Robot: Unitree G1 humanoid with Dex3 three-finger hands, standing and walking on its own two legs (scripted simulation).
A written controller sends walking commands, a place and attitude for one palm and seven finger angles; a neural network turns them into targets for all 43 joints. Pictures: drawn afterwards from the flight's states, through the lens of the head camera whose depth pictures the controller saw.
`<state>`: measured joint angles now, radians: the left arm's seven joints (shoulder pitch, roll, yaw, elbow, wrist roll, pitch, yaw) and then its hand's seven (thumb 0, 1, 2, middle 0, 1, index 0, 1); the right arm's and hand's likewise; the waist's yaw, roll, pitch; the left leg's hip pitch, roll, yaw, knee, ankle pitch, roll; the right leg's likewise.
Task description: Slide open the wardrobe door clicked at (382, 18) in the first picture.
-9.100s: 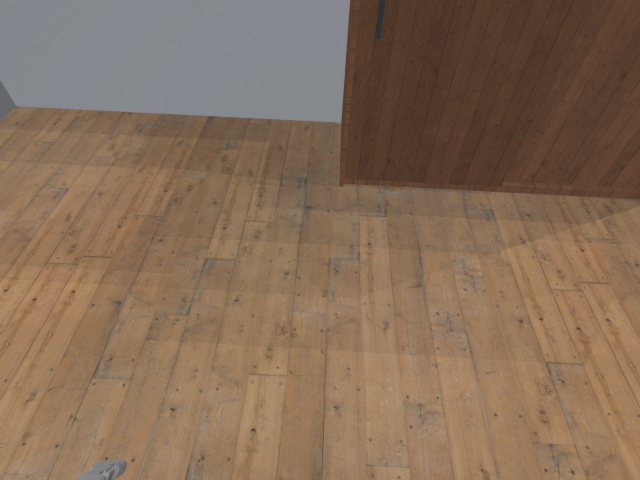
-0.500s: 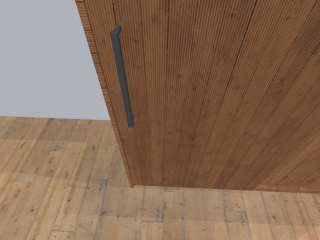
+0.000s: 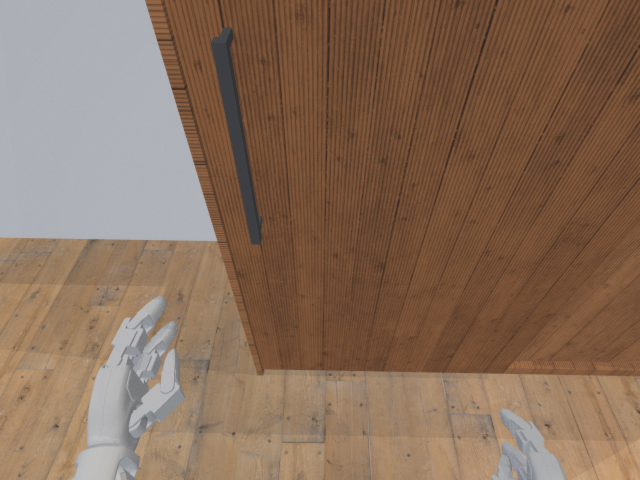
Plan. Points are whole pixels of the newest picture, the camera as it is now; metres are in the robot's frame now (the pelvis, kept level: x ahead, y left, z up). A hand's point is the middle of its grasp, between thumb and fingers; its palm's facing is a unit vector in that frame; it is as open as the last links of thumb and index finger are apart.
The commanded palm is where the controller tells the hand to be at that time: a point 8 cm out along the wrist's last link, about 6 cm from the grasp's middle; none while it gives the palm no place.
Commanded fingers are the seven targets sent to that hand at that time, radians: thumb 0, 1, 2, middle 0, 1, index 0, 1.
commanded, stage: raise the hand with hooked fingers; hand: left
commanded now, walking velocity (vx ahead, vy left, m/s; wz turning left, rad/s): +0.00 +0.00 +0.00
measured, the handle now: (244, 155) +0.52 +0.13 +0.13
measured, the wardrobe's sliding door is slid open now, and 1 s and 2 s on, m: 0.00 0.00 0.00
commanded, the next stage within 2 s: move the hooked fingers beside the handle in 1.86 s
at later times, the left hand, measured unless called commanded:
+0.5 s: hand (139, 408) +0.20 +0.22 +0.02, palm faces -0.02 -1.00 -0.06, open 10.5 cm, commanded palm +0.17 +0.28 +0.03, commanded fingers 0.00 0.01 0.52 -0.26 -0.87 -0.26 -0.87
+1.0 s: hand (85, 358) +0.24 +0.27 +0.07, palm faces +0.06 -0.99 -0.08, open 13.4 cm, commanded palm +0.21 +0.32 +0.08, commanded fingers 0.00 -0.50 0.30 -0.30 -1.20 -0.30 -1.20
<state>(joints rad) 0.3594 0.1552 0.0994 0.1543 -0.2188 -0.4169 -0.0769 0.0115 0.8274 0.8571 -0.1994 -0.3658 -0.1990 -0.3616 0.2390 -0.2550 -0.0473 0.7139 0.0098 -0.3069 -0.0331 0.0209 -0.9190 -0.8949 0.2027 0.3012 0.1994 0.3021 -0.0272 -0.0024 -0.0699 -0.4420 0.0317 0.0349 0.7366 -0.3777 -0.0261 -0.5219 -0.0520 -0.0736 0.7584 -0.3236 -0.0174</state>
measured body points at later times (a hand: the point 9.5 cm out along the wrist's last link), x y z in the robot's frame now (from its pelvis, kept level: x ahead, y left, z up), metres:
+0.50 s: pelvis -0.01 +0.02 -0.04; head +0.05 +0.03 +0.41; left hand +0.20 +0.27 +0.02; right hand +0.18 -0.17 -0.12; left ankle +0.00 +0.14 -0.71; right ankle +0.04 -0.11 -0.71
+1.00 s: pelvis +0.01 +0.02 -0.01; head +0.03 +0.03 +0.44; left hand +0.23 +0.32 +0.08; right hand +0.20 -0.21 -0.07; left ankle +0.00 +0.14 -0.71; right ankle +0.04 -0.11 -0.71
